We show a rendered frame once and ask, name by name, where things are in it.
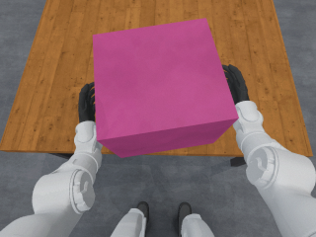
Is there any robot left hand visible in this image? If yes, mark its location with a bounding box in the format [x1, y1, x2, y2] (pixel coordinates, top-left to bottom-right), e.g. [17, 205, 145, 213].
[78, 82, 96, 123]

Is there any carton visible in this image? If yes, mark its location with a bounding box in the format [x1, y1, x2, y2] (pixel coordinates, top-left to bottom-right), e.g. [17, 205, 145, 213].
[92, 18, 239, 158]

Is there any left robot forearm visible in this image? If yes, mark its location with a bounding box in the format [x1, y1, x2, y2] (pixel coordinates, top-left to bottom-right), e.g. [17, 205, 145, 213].
[32, 120, 103, 211]

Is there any left robot shin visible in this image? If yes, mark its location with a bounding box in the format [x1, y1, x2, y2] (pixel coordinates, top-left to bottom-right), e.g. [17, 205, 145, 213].
[128, 208, 144, 215]

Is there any robot shin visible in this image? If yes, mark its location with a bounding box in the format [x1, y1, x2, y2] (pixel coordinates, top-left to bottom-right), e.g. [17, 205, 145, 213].
[128, 208, 144, 215]
[181, 213, 201, 235]

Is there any table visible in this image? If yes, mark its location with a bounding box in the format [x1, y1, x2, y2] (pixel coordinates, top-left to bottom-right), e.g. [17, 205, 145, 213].
[0, 0, 313, 167]

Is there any right robot shin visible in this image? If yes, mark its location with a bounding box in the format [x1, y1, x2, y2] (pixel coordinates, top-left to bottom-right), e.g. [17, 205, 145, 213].
[181, 213, 201, 235]

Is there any robot left upper arm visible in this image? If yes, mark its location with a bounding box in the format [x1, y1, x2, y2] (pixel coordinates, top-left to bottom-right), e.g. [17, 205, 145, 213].
[0, 169, 95, 237]

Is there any right robot forearm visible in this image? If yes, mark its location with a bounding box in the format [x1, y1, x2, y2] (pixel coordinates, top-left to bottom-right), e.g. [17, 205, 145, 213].
[233, 101, 316, 191]

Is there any robot right upper arm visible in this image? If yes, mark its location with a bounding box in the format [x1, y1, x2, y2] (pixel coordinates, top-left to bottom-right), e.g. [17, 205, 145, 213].
[246, 146, 316, 237]

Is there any robot right hand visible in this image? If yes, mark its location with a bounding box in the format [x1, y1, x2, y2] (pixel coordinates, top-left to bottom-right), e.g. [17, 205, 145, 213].
[222, 64, 250, 105]

